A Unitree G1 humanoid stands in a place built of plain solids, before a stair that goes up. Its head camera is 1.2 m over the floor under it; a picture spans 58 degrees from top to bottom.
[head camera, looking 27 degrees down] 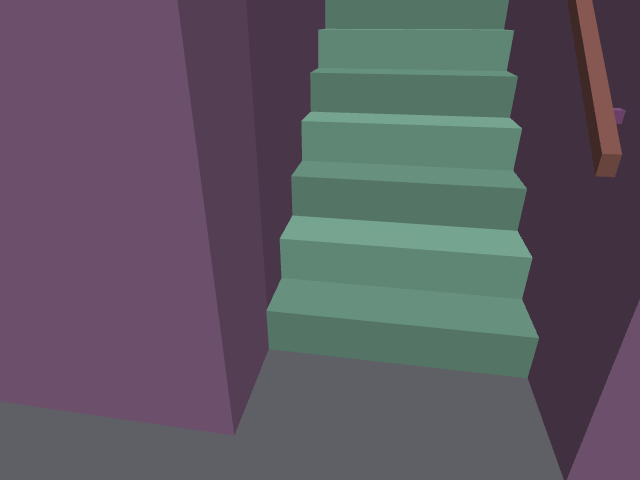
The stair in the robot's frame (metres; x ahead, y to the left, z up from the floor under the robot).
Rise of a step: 0.19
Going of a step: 0.24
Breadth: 1.00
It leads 9 degrees to the right of straight ahead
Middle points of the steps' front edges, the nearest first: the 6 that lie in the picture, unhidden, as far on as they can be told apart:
1.29 -0.28 0.19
1.53 -0.32 0.38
1.78 -0.36 0.57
2.02 -0.40 0.77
2.26 -0.44 0.96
2.50 -0.48 1.15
